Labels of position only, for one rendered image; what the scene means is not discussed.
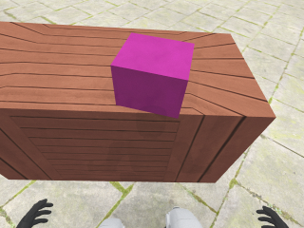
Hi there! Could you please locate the pedestal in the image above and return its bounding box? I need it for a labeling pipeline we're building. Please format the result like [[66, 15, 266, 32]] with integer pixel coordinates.
[[0, 21, 276, 183]]

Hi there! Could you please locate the robot right thigh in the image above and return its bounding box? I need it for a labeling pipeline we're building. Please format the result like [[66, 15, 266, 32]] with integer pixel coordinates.
[[165, 208, 203, 228]]

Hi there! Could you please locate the robot thigh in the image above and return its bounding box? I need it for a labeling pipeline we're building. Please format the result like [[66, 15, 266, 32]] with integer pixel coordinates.
[[98, 218, 125, 228], [165, 208, 203, 228]]

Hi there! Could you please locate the robot left thigh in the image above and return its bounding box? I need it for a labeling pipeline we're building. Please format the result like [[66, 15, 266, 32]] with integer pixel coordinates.
[[98, 218, 125, 228]]

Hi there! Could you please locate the robot right hand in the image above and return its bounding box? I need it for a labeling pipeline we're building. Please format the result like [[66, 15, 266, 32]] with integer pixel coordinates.
[[256, 205, 289, 228]]

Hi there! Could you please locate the robot left hand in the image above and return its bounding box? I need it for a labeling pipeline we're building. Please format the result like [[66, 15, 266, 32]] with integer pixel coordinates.
[[16, 199, 53, 228]]

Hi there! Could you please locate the carton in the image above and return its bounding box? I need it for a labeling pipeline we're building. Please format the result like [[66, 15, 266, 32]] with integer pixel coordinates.
[[110, 32, 195, 119]]

